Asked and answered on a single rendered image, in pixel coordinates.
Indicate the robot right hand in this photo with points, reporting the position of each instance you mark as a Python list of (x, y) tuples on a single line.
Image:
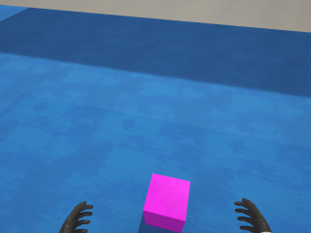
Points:
[(255, 217)]

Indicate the carton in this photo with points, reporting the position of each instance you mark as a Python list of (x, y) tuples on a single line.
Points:
[(167, 203)]

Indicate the robot left hand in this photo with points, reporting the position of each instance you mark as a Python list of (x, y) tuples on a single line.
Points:
[(71, 222)]

